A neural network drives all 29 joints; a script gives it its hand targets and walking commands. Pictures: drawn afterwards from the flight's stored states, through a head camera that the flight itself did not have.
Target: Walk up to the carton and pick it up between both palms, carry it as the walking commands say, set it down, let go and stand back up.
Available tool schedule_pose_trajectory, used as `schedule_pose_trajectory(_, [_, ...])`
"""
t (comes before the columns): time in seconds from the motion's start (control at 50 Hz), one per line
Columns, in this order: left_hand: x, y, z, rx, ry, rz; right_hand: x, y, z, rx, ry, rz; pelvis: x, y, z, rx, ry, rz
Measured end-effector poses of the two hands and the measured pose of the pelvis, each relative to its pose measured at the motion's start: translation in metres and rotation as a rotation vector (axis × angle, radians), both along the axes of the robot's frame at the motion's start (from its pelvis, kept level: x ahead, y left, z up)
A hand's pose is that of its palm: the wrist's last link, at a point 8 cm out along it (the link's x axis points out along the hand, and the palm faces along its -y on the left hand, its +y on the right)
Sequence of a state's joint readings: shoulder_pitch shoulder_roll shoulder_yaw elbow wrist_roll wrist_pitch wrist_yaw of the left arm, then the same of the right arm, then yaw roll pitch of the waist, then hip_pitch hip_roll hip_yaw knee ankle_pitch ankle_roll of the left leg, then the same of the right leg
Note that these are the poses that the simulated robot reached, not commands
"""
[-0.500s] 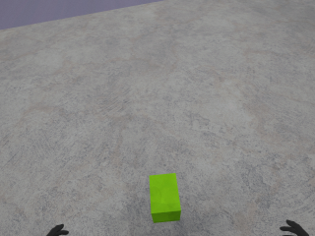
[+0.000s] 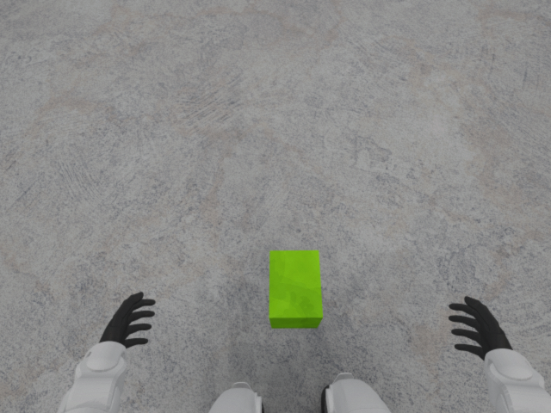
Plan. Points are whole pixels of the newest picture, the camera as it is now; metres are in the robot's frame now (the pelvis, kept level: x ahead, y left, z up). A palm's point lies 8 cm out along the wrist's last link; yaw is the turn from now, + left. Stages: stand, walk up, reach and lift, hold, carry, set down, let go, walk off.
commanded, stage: reach and lift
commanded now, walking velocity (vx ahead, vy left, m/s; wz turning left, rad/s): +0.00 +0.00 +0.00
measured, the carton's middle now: (294, 290) +0.44 -0.03 -0.64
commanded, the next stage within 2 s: none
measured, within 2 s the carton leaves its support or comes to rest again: neither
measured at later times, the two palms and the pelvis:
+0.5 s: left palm (179, 274) +0.35 +0.20 -0.14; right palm (433, 288) +0.31 -0.25 -0.14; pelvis -0.06 -0.01 -0.05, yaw +0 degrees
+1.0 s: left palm (220, 233) +0.45 +0.14 -0.20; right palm (386, 240) +0.42 -0.21 -0.20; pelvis -0.05 -0.01 -0.08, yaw +0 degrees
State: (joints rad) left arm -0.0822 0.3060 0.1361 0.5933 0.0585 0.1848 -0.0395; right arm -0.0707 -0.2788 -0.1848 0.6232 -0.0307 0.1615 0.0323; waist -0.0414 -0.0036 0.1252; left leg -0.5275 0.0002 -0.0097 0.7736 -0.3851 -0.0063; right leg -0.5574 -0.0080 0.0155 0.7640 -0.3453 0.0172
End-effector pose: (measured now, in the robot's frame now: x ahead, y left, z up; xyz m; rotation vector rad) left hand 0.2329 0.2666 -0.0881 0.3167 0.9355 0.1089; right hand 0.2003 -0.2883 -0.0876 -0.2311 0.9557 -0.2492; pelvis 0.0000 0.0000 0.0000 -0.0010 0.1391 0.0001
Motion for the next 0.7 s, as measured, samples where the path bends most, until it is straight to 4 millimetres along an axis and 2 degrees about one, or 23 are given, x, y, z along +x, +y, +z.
schedule_pose_trajectory(0.14, [0.036, -0.021, -0.018, -0.036, -0.058, 0.0, 0.024, 0.006, -0.018, 0.026, -0.053, -0.003, -0.006, -0.001, -0.014, 0.003, 0.128, 0.002])
schedule_pose_trajectory(0.32, [0.07, -0.047, -0.039, -0.075, -0.097, -0.01, 0.051, 0.019, -0.043, 0.076, -0.114, -0.017, -0.032, -0.006, -0.031, 0.007, 0.245, 0.0])
schedule_pose_trajectory(0.5, [0.119, -0.069, -0.053, -0.12, -0.148, -0.021, 0.107, 0.037, -0.057, 0.101, -0.182, -0.022, -0.059, -0.011, -0.049, 0.012, 0.327, 0.003])
schedule_pose_trajectory(0.7, [0.167, -0.1, -0.077, -0.18, -0.214, -0.02, 0.163, 0.062, -0.077, 0.146, -0.259, -0.033, -0.064, -0.012, -0.067, 0.008, 0.452, 0.008])
